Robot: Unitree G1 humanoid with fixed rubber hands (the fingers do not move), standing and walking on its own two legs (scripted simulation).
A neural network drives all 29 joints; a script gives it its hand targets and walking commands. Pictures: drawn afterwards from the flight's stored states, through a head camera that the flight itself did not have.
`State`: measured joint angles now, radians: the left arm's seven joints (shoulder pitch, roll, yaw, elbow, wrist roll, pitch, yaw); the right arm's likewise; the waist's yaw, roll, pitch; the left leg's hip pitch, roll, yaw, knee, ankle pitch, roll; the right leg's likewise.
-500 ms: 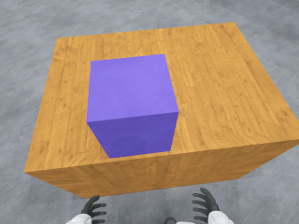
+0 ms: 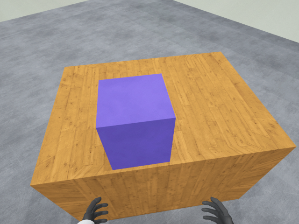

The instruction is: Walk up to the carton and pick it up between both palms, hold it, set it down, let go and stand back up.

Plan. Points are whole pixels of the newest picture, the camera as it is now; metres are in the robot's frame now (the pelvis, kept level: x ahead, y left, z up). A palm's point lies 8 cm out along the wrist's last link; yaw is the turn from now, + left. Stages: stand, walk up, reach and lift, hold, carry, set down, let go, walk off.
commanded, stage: reach and lift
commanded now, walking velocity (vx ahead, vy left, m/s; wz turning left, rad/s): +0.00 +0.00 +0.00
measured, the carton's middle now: (136, 123) +0.45 +0.06 -0.02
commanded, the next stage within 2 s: none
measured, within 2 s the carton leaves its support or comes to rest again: neither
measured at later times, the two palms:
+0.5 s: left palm (75, 220) +0.16 +0.22 -0.08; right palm (225, 216) +0.16 -0.19 -0.08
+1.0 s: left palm (76, 201) +0.21 +0.22 -0.06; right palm (216, 188) +0.23 -0.17 -0.06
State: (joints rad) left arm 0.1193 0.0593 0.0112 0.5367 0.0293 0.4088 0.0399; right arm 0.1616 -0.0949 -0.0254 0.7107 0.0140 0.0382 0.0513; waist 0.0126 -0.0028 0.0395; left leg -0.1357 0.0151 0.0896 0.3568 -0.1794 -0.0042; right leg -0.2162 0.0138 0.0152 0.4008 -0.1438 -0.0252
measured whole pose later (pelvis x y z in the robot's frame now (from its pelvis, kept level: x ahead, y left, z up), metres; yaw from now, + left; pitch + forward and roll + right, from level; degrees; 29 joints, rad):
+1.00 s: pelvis +0.04 +0.01 -0.01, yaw +4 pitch +4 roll +0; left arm 0.22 0.15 -0.08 0.49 -0.14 -0.28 0.08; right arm 0.24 -0.18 0.07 0.57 0.22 -0.45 0.04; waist 0.02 -0.01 0.00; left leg -0.29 -0.01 0.03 0.50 -0.29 0.02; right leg -0.33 -0.02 -0.04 0.51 -0.26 -0.01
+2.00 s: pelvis +0.04 +0.01 +0.01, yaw +3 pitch -1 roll -1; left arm 0.00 0.16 0.08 0.21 -0.11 0.19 0.06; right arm -0.07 -0.24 0.04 0.44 0.28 -0.06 -0.03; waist 0.06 -0.03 -0.02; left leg -0.08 0.02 0.03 0.28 -0.20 0.00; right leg -0.09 0.02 -0.03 0.23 -0.12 -0.01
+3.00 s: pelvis +0.03 +0.00 +0.01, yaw +4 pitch +6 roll -1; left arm -0.74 0.34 0.11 0.55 -0.25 0.48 0.05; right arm -0.82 -0.36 0.04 0.76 0.35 0.32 -0.08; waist 0.07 0.01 -0.08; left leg -0.24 0.02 0.02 0.32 -0.18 0.00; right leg -0.24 0.02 -0.05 0.24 -0.10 -0.02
